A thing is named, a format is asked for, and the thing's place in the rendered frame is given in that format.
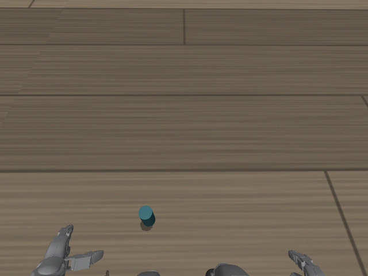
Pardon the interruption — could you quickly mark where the left robot hand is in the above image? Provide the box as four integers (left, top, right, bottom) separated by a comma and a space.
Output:
44, 225, 104, 271

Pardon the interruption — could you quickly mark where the can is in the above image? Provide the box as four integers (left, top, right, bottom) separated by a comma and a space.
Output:
139, 205, 155, 227

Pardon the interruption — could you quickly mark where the left robot arm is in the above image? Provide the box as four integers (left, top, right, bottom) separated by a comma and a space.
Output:
30, 256, 66, 276

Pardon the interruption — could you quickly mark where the right robot hand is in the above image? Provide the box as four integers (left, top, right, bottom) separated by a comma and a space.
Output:
288, 250, 325, 276

